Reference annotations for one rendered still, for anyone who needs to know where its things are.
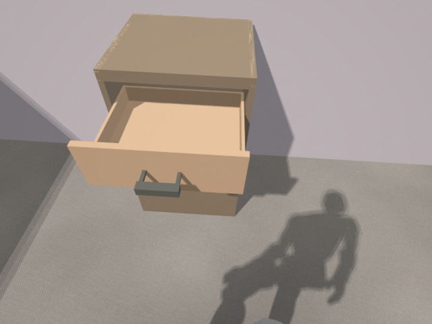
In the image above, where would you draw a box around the drawer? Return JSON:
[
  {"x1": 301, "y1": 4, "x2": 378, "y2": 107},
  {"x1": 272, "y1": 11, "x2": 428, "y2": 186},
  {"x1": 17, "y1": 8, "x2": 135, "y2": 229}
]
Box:
[{"x1": 67, "y1": 85, "x2": 250, "y2": 194}]

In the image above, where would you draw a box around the cabinet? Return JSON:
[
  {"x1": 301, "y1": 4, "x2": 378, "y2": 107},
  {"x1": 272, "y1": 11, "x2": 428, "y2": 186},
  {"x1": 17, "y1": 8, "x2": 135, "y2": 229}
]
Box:
[{"x1": 93, "y1": 13, "x2": 257, "y2": 217}]

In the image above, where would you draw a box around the handle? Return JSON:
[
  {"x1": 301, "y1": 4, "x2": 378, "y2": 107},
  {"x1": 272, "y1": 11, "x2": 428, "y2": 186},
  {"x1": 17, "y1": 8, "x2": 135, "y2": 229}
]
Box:
[{"x1": 134, "y1": 170, "x2": 182, "y2": 198}]

